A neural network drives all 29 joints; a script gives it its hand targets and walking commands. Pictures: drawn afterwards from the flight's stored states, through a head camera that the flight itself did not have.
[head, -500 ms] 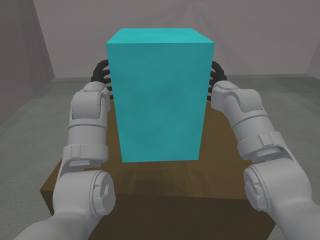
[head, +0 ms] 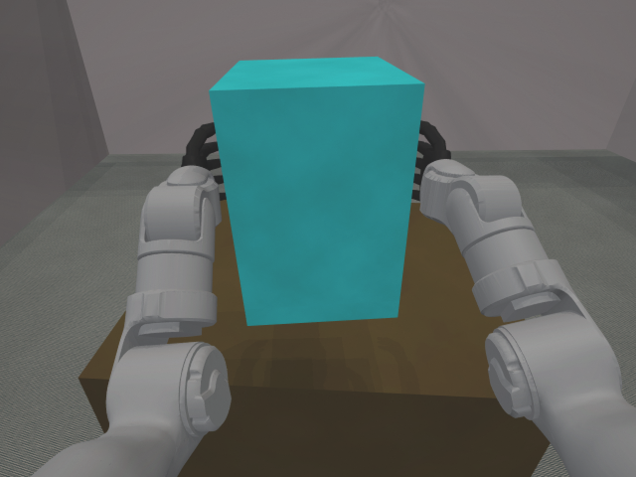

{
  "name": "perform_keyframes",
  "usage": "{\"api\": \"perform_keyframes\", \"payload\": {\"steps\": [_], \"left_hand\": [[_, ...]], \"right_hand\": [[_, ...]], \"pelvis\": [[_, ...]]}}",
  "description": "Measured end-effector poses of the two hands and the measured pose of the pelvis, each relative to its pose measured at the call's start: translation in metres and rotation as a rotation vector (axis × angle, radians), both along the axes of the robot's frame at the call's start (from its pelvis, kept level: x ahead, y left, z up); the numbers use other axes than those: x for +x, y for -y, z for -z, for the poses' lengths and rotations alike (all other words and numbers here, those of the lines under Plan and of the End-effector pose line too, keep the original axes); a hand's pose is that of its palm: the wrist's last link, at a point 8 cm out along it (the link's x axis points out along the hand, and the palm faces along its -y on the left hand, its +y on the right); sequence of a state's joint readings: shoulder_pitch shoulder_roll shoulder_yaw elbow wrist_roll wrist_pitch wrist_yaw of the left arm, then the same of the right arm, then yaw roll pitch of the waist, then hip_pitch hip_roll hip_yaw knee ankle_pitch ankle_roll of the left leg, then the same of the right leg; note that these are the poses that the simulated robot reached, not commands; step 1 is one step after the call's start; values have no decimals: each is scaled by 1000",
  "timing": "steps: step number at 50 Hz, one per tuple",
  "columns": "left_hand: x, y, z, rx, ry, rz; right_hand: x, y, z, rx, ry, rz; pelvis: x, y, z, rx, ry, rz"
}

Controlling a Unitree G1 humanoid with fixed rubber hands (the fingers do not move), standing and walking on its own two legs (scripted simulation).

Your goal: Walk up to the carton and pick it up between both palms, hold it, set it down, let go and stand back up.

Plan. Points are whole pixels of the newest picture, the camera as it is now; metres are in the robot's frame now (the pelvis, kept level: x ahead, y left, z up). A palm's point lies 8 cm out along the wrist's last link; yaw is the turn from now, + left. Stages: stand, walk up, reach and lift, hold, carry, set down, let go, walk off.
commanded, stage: hold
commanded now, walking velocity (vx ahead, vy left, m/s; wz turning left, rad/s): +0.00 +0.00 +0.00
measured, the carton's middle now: (315, 184) +0.40 +0.00 +0.28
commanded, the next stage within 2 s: none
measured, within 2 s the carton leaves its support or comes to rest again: neither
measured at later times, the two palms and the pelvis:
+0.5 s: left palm (199, 180) +0.37 +0.14 +0.30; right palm (437, 176) +0.36 -0.14 +0.31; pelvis +0.00 +0.00 +0.00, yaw +0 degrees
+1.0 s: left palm (197, 181) +0.37 +0.14 +0.30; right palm (434, 179) +0.36 -0.14 +0.30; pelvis +0.00 +0.00 +0.00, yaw +1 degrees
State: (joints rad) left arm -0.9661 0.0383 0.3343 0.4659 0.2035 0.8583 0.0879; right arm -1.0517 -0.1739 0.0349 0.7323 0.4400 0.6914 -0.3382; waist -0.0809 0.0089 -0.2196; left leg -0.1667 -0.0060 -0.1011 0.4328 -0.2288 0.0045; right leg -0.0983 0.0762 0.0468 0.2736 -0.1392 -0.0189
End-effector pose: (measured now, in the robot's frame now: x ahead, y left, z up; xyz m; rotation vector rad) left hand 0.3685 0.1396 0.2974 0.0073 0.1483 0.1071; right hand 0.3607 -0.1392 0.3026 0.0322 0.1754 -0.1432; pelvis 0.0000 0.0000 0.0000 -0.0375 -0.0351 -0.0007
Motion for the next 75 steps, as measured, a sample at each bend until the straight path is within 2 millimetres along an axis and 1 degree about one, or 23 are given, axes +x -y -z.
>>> {"api": "perform_keyframes", "payload": {"steps": [10,21,26,30,40,49,63,70,75], "left_hand": [[-1,-2,0,1,5,-4],[-4,1,-5,1,12,4],[-2,3,-4,9,-4,6],[-1,4,-4,8,3,6],[-2,3,-7,5,10,-1],[-2,1,-4,-8,8,-2],[-4,-1,-8,3,14,2],[-3,-3,-6,-10,11,1],[-4,-3,-5,3,12,1]], "right_hand": [[0,-2,4,-6,4,-6],[-5,1,-3,4,11,4],[-3,3,-4,20,-3,10],[-3,4,-4,-2,4,6],[-3,3,-2,-1,10,-1],[-3,1,1,-10,8,-3],[-5,-1,-7,12,13,4],[-4,-3,-6,-19,10,-1],[-4,-3,-4,-7,11,-1]], "pelvis": [[-1,2,0,-2,-1,-10],[-2,0,0,-1,0,-6],[-3,0,0,0,0,-5],[-4,1,0,1,-2,-2],[-2,3,0,0,-1,-10],[-3,3,0,-1,9,-11],[-1,0,0,-1,4,-8],[-2,1,0,0,8,-9],[-2,0,0,-3,8,-11]]}}
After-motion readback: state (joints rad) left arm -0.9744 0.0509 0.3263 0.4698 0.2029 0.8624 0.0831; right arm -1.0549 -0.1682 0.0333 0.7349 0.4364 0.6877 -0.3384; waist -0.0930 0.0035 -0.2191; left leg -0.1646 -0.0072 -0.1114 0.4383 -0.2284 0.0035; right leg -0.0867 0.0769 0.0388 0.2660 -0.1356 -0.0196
